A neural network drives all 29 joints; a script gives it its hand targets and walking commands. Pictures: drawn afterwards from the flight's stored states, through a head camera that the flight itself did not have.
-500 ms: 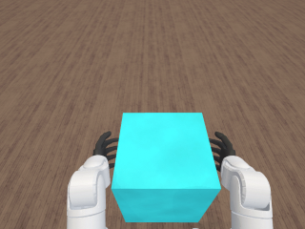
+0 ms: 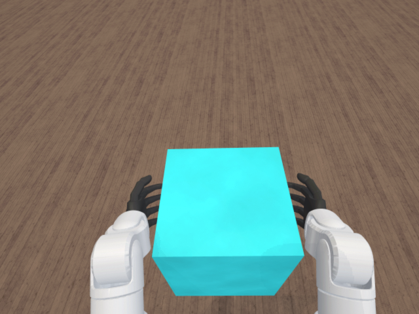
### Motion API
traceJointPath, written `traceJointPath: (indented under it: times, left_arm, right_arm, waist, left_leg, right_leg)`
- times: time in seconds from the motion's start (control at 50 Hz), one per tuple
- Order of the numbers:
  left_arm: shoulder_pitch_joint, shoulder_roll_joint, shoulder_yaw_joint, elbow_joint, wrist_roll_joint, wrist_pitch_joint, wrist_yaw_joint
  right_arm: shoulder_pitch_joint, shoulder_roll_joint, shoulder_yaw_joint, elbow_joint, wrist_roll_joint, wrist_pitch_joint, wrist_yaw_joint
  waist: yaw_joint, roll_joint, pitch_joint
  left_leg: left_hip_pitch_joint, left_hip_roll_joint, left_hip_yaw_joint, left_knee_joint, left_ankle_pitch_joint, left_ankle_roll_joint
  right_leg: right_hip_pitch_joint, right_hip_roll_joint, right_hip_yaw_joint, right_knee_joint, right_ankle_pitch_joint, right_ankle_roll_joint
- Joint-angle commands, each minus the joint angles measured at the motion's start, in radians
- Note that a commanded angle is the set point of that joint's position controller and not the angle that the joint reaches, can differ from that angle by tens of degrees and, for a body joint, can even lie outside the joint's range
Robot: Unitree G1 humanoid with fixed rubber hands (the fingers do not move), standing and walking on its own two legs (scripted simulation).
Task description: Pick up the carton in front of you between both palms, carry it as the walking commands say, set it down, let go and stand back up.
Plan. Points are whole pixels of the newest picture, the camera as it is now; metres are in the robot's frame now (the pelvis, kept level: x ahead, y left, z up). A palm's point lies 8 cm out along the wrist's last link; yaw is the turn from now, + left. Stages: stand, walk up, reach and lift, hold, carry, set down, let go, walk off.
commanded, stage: carry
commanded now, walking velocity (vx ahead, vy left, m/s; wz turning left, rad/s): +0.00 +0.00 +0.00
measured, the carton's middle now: (223, 226) +0.29 +0.00 +0.00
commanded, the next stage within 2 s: none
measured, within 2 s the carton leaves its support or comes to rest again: neither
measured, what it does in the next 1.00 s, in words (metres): steps on the spot: left foot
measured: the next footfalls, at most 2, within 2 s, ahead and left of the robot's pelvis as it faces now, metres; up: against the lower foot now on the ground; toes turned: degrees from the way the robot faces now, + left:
left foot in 0.04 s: +0.14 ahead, +0.13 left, +0.00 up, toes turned -22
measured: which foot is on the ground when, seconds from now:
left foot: up 0.00-0.02, down 0.04-1.00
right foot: down 0.00-1.00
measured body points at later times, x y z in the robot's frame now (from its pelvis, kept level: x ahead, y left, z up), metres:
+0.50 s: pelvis +0.10 +0.01 -0.01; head +0.09 +0.01 +0.44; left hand +0.39 +0.15 +0.07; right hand +0.38 -0.15 +0.07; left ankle +0.11 +0.12 -0.74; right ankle -0.01 -0.09 -0.74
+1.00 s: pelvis +0.06 +0.01 -0.01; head +0.03 +0.01 +0.44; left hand +0.35 +0.15 +0.03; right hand +0.34 -0.16 +0.03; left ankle +0.11 +0.12 -0.74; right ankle -0.02 -0.09 -0.74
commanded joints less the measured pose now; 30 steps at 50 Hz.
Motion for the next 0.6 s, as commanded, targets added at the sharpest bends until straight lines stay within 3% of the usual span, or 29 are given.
traceJointPath:
  times: [0.0, 0.02, 0.04, 0.06, 0.08, 0.18, 0.28, 0.44, 0.58]
  left_arm:
    - [-0.415, -0.891, -0.711, -0.079, -0.402, 0.019, -0.270]
    - [-0.404, -0.869, -0.701, -0.059, -0.391, 0.027, -0.267]
    - [-0.416, -0.856, -0.701, -0.054, -0.385, 0.041, -0.262]
    - [-0.426, -0.841, -0.705, -0.049, -0.385, 0.058, -0.259]
    - [-0.441, -0.834, -0.706, -0.038, -0.386, 0.070, -0.260]
    - [-0.495, -0.881, -0.711, 0.027, -0.401, 0.071, -0.270]
    - [-0.522, -0.920, -0.713, 0.002, -0.413, 0.055, -0.266]
    - [-0.461, -0.918, -0.710, 0.014, -0.393, 0.040, -0.263]
    - [-0.448, -0.916, -0.714, 0.096, -0.354, -0.027, -0.273]
  right_arm:
    - [-0.432, 0.913, 0.725, -0.081, 0.413, -0.001, 0.241]
    - [-0.430, 0.885, 0.715, -0.070, 0.413, 0.014, 0.246]
    - [-0.435, 0.863, 0.702, -0.043, 0.404, 0.024, 0.251]
    - [-0.424, 0.862, 0.682, 0.005, 0.399, 0.027, 0.256]
    - [-0.404, 0.869, 0.668, 0.042, 0.397, 0.029, 0.260]
    - [-0.430, 0.912, 0.651, 0.107, 0.392, 0.027, 0.263]
    - [-0.499, 0.943, 0.676, 0.045, 0.416, 0.016, 0.257]
    - [-0.466, 0.936, 0.701, 0.032, 0.413, 0.007, 0.257]
    - [-0.448, 0.927, 0.697, 0.119, 0.370, -0.057, 0.272]
  waist:
    - [-0.005, -0.123, -0.349]
    - [-0.004, -0.083, -0.355]
    - [0.003, 0.005, -0.375]
    - [0.001, 0.067, -0.383]
    - [-0.001, 0.094, -0.358]
    - [-0.006, 0.035, -0.362]
    - [-0.008, -0.001, -0.403]
    - [-0.007, -0.047, -0.403]
    - [-0.007, -0.048, -0.361]
  left_leg:
    - [0.282, 0.026, 0.022, -0.167, 0.266, -0.003]
    - [0.372, 0.103, -0.031, -0.139, 0.396, 0.004]
    - [0.432, 0.185, -0.098, -0.055, 0.657, 0.050]
    - [0.433, 0.210, -0.132, -0.043, 0.644, 0.092]
    - [0.377, 0.201, -0.142, -0.064, 0.572, 0.094]
    - [0.361, 0.134, -0.074, 0.017, 0.682, 0.071]
    - [0.380, 0.126, -0.065, 0.064, 0.734, 0.079]
    - [0.310, 0.095, -0.045, 0.080, 0.579, 0.066]
    - [0.287, 0.093, -0.042, 0.079, 0.483, 0.060]
  right_leg:
    - [0.105, -0.165, 0.044, 0.052, 0.398, -0.002]
    - [0.032, -0.154, 0.048, 0.091, 0.276, 0.023]
    - [-0.016, -0.109, 0.066, 0.118, 0.138, 0.053]
    - [-0.014, -0.102, 0.103, 0.087, 0.058, 0.067]
    - [0.012, -0.106, 0.109, 0.086, 0.034, 0.070]
    - [0.053, -0.114, 0.105, 0.112, 0.317, 0.078]
    - [0.071, -0.099, 0.106, 0.126, 0.372, 0.085]
    - [0.131, -0.116, 0.110, 0.136, 0.537, 0.078]
    - [0.112, -0.127, 0.102, 0.125, 0.502, 0.066]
